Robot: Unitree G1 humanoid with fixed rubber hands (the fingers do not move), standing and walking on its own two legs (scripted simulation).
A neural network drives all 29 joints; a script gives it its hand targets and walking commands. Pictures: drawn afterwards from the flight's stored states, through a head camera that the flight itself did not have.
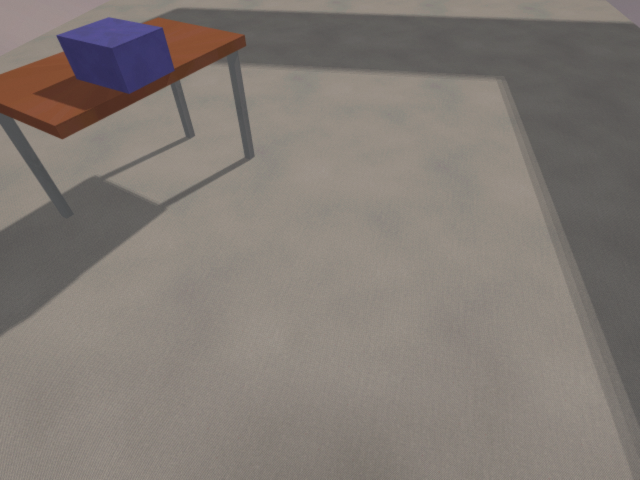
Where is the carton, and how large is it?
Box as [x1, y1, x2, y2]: [56, 17, 174, 93]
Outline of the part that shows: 56,35 76,78 129,93 174,70 162,27 108,17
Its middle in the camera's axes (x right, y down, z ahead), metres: -0.74 -0.71 +1.42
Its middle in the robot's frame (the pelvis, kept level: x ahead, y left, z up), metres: +1.54 +0.78 -0.05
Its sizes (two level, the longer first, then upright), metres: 0.284 0.229 0.154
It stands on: a table, 0.65 m high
